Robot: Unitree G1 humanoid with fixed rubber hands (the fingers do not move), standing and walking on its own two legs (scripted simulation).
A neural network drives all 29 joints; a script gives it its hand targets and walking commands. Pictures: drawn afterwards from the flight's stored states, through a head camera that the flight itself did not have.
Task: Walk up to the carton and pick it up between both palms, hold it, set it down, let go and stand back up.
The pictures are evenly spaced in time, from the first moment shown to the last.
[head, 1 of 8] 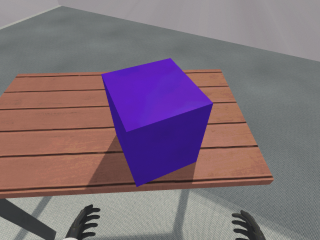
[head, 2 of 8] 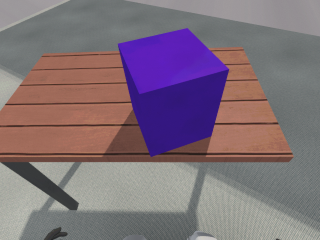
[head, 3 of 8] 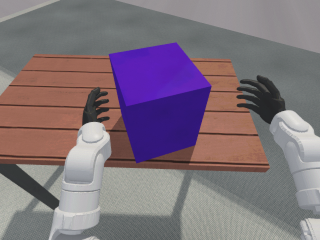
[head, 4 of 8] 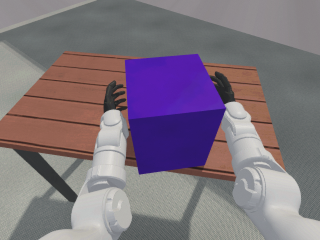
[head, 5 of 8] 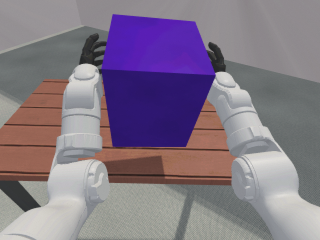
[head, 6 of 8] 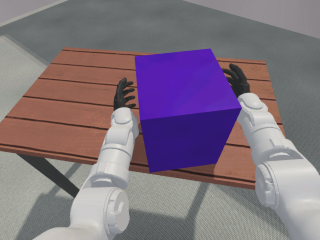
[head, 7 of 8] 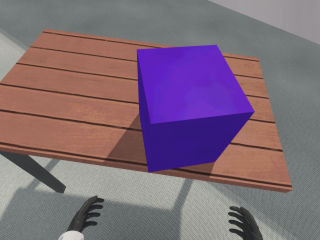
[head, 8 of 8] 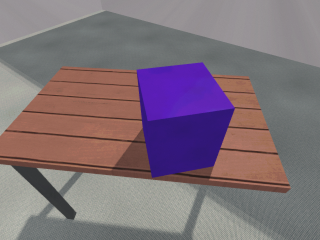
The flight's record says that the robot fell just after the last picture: no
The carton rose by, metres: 0.21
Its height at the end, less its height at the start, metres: +0.00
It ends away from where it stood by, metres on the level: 0.02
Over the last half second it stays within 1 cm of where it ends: yes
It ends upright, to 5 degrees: yes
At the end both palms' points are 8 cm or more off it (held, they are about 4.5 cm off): yes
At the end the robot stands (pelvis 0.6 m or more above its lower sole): yes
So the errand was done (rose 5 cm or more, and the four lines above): yes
